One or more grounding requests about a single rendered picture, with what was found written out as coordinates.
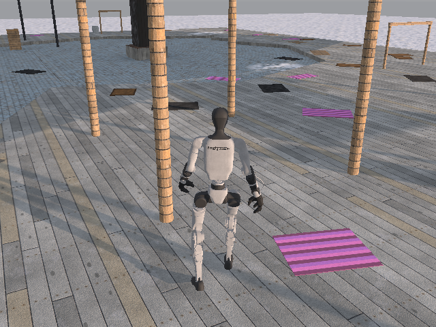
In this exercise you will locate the right robot forearm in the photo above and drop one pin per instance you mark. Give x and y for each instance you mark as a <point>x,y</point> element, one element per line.
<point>253,185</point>

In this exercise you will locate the left robot forearm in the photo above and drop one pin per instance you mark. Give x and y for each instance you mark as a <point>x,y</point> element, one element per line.
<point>185,175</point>

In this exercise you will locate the left robot thigh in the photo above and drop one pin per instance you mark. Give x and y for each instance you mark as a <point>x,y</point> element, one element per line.
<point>198,212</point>

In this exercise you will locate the right robot upper arm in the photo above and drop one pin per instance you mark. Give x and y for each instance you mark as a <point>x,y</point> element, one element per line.
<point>244,156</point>

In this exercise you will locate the robot left hand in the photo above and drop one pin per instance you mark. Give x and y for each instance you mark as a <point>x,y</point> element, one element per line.
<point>188,183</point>

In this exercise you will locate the left robot upper arm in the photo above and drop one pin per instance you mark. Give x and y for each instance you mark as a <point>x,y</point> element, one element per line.
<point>197,143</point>

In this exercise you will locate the robot right foot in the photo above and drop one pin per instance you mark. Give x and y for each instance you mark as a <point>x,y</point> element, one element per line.
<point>228,263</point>

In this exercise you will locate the robot right hand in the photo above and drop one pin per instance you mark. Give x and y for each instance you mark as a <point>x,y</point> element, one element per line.
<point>259,203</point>

